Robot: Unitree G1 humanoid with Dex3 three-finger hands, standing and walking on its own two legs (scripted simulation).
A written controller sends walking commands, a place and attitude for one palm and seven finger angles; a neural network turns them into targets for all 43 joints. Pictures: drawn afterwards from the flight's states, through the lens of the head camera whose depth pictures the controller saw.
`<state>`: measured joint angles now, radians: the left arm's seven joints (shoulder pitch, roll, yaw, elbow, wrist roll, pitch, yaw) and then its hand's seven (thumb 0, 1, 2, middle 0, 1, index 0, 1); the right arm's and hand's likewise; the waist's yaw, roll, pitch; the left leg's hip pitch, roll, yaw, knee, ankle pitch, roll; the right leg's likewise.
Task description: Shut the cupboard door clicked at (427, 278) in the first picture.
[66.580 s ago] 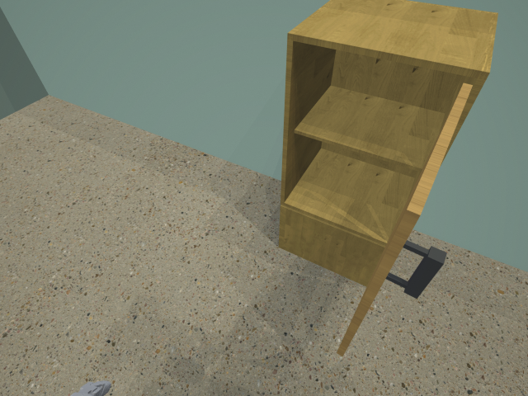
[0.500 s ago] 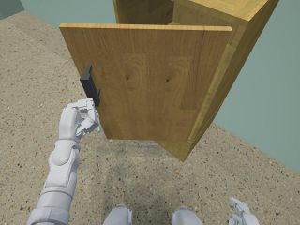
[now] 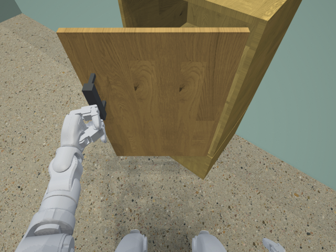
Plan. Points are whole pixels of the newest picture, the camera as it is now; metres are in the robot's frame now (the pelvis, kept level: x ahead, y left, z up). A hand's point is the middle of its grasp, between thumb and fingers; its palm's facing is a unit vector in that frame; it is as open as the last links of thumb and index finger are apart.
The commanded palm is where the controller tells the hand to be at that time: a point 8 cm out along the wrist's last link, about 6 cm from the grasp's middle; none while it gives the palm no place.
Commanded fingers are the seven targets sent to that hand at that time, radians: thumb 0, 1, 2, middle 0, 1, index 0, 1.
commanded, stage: bring the fist close to the handle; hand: left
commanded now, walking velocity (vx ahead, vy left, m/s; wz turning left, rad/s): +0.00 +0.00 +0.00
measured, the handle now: (97, 97) +0.49 +0.20 +0.05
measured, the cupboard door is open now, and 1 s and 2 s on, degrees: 37 25 15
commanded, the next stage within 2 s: push the door shut along its arc in 0.08 s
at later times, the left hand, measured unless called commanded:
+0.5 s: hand (104, 116) +0.43 +0.17 +0.06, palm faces -0.08 -1.00 -0.04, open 3.2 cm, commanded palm +0.42 +0.22 +0.06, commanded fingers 0.00 0.90 0.90 -1.30 -1.50 -1.30 -1.50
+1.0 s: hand (114, 97) +0.49 +0.15 +0.06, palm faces -0.19 -0.98 -0.05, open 3.1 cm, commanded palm +0.49 +0.19 +0.06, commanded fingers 0.00 0.90 0.90 -1.30 -1.50 -1.30 -1.50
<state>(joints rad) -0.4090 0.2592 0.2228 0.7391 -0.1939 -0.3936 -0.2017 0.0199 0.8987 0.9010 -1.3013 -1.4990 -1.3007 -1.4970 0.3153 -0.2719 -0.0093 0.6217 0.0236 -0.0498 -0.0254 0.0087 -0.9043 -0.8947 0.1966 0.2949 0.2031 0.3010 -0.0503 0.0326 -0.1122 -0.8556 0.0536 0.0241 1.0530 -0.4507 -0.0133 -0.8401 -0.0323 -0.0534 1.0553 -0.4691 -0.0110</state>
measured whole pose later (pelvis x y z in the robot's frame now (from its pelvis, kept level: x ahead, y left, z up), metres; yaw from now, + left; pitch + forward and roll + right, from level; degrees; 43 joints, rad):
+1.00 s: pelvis -0.01 +0.01 -0.03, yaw -1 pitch +21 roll -2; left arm -0.93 0.45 0.27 1.16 -0.11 -0.39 -0.32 0.02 0.90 0.90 -1.30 -1.50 -1.31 -1.50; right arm 0.36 -0.28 0.01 0.66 0.01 -0.05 -0.02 0.01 -0.90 -0.89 0.20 0.30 0.20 0.30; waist -0.16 0.04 -0.11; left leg -1.09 0.06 0.00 1.19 -0.47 0.00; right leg -1.05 -0.03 -0.07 1.15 -0.47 0.00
